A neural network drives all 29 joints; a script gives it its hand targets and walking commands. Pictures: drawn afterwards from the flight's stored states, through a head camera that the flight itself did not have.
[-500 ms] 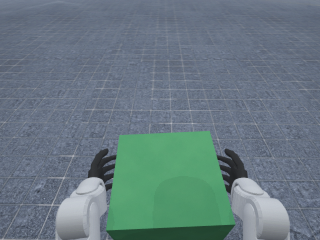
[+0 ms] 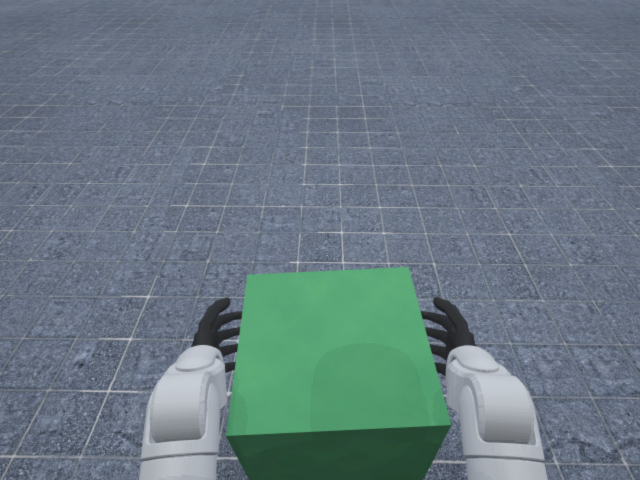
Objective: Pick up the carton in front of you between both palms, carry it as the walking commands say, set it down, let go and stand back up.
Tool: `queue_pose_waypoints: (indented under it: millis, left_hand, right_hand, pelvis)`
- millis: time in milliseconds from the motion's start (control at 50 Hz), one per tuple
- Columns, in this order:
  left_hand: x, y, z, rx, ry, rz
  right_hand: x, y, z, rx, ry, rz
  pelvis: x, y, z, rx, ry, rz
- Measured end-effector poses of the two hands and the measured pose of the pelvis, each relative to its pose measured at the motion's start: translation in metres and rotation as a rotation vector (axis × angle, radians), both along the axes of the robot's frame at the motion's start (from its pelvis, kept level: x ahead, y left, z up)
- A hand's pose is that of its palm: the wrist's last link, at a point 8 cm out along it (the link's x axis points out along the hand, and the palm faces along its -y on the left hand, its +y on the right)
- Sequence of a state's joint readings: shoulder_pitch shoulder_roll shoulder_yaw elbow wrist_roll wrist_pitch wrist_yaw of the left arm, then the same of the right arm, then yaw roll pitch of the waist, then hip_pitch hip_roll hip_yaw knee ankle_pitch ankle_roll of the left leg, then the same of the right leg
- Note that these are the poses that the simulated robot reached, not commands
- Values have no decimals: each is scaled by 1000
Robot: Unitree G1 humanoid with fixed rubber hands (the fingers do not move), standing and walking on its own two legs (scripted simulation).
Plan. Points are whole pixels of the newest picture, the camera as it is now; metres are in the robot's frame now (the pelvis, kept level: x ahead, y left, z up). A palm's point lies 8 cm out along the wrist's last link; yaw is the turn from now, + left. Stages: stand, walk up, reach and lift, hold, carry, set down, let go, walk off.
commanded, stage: carry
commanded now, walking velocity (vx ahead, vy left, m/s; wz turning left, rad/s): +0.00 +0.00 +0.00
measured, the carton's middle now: (333, 389) +0.27 +0.00 -0.02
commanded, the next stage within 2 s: hold in 0.78 s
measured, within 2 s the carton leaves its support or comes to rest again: neither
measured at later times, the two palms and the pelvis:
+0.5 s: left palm (215, 347) +0.29 +0.15 +0.04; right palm (450, 347) +0.29 -0.15 +0.04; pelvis +0.00 +0.00 +0.00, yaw +0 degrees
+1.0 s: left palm (209, 363) +0.27 +0.15 +0.04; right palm (451, 354) +0.28 -0.15 +0.04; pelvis -0.01 -0.01 +0.01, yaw +2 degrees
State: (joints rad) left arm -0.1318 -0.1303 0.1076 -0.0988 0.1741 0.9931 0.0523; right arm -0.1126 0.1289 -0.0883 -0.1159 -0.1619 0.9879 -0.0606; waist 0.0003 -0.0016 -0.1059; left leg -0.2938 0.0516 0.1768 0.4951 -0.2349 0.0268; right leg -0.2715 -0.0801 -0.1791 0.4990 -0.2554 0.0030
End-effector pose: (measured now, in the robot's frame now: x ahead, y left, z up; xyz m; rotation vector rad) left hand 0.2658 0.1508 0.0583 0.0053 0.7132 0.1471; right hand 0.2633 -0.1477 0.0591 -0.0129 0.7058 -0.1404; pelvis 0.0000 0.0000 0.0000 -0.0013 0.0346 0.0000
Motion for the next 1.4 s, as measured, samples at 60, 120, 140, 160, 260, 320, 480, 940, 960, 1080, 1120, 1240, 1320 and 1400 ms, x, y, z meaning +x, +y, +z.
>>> queue_pose_waypoints:
  millis: [60,120,140,160,260,320,480,940,960,1080,1120,1240,1320,1400]
  left_hand:
    - [3,0,-7,13,3,-8]
    - [7,0,-15,23,4,-15]
    - [8,-1,-17,26,4,-17]
    - [10,-1,-20,28,3,-18]
    - [17,-1,-29,32,-15,-20]
    - [21,0,-29,30,-35,-16]
    - [26,-1,-19,24,-69,-12]
    - [11,-1,-18,33,-37,-10]
    - [8,0,-18,34,-37,-4]
    - [-6,4,-14,31,-46,32]
    - [-10,4,-12,31,-47,37]
    - [-7,1,-15,-3,-39,60]
    - [7,-3,-20,-21,-42,52]
    - [23,-11,-31,-18,-39,34]
  right_hand:
    - [3,0,-7,-10,3,6]
    - [6,-1,-15,-18,5,13]
    - [8,-1,-18,-20,4,15]
    - [9,-1,-20,-22,4,18]
    - [17,-1,-29,-28,-13,24]
    - [21,0,-30,-28,-33,24]
    - [26,-1,-19,-19,-67,19]
    - [16,-1,-17,-46,-34,53]
    - [16,0,-17,-45,-34,58]
    - [11,4,-12,-38,-43,87]
    - [9,4,-11,-35,-45,90]
    - [10,1,-16,4,-34,61]
    - [18,-2,-21,10,-35,37]
    - [29,-10,-31,4,-30,23]
  pelvis:
    - [-2,0,0,0,1,0]
    - [-3,0,0,0,2,0]
    - [-4,0,0,0,2,0]
    - [-4,0,0,0,2,0]
    - [-6,0,0,-1,1,0]
    - [-6,0,-1,-1,2,0]
    - [-3,-1,-1,-1,7,1]
    - [-5,-5,7,6,-112,34]
    - [-6,-6,7,6,-119,37]
    - [-17,-11,7,6,-154,47]
    - [-21,-12,6,6,-165,50]
    - [-37,-16,1,6,-191,44]
    - [-47,-17,-6,0,-201,15]
    - [-55,-19,-12,-3,-177,4]
